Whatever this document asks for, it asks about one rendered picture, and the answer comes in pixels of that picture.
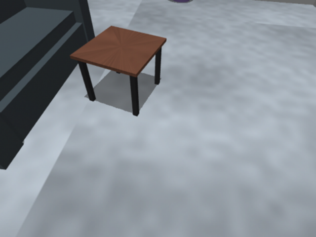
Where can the sofa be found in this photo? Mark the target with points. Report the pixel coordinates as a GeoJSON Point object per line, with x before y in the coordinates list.
{"type": "Point", "coordinates": [37, 38]}

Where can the coffee table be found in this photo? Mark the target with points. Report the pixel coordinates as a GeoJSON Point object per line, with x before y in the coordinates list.
{"type": "Point", "coordinates": [123, 51]}

